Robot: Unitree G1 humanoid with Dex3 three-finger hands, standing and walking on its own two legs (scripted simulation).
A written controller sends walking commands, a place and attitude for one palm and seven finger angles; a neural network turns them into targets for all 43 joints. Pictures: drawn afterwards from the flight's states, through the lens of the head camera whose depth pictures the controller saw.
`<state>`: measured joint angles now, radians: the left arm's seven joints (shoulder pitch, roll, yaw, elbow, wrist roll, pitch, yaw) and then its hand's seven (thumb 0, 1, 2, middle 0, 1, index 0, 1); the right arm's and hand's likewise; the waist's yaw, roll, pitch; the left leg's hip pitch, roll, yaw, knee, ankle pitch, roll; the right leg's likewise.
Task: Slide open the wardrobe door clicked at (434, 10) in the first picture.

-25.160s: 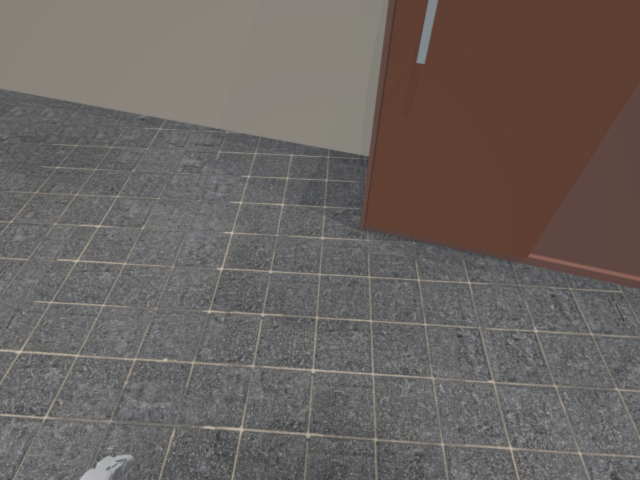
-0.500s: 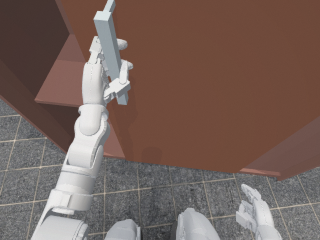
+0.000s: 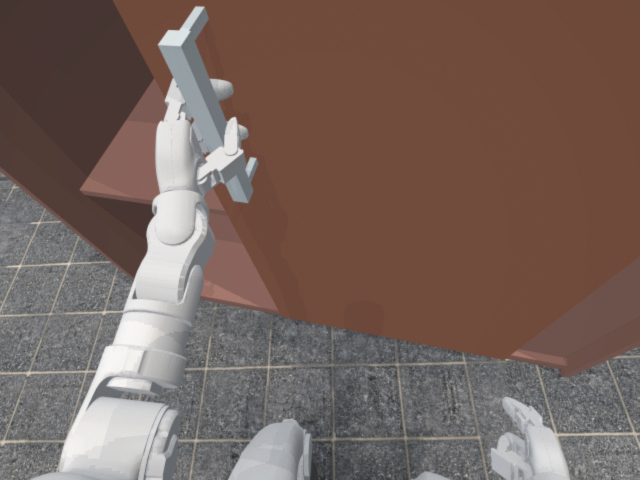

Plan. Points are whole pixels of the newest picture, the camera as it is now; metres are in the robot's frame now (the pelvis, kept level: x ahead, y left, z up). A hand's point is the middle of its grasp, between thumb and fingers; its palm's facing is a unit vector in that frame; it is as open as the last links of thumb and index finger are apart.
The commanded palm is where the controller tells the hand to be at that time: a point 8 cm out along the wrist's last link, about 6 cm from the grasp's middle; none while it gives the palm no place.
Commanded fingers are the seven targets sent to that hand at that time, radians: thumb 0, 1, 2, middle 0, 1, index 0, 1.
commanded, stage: step sideways, sliding the door along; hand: left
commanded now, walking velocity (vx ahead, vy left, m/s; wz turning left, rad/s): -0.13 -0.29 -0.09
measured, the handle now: (223, 120) +0.48 +0.18 +0.14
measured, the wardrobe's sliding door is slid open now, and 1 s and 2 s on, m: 0.47 0.57 0.57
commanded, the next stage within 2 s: stop walking and hold the door there in 0.74 s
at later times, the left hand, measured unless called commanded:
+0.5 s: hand (323, 156) +0.42 +0.05 +0.14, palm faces +0.44 -0.89 -0.12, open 6.8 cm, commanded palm +0.38 +0.02 +0.14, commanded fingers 0.00 0.90 0.90 -0.45 -1.40 -0.45 -1.40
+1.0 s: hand (316, 159) +0.42 +0.06 +0.14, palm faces +0.46 -0.85 -0.26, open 6.7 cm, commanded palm +0.39 +0.07 +0.12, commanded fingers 0.00 0.90 0.90 -0.45 -1.40 -0.45 -1.40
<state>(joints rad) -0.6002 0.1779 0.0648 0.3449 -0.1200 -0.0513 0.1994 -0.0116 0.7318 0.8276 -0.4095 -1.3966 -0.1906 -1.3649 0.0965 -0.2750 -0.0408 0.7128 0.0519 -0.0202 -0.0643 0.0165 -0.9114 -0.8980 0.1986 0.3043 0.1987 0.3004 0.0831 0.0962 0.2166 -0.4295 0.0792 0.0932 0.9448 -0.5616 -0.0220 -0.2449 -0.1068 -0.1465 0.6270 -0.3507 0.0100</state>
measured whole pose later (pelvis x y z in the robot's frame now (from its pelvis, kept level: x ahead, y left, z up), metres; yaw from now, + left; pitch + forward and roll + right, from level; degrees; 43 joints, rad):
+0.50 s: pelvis +0.03 -0.19 -0.01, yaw +1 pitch -2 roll -1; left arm -0.50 0.25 0.21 0.24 -0.13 -0.04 0.19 -0.03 0.68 0.85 -0.43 -1.40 -0.13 -1.36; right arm 0.04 -0.22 -0.02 0.60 0.06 -0.08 -0.01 0.01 -0.91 -0.90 0.20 0.30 0.20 0.30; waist 0.12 0.12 0.24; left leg -0.35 0.26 -0.03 0.88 -0.52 -0.04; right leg -0.36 -0.05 -0.11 0.69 -0.30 0.01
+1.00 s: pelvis +0.07 -0.25 +0.02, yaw -4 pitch -2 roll -6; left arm -0.25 0.45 0.34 0.20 -0.07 -0.11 0.12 -0.11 0.63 0.80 -0.37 -1.40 -0.23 -1.33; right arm 0.15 -0.17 0.01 0.60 0.03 -0.11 0.00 0.02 -0.91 -0.90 0.20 0.30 0.20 0.30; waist 0.12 0.06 0.17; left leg -0.08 0.25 0.21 0.48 -0.34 -0.07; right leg -0.38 0.00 -0.12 0.73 -0.29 0.05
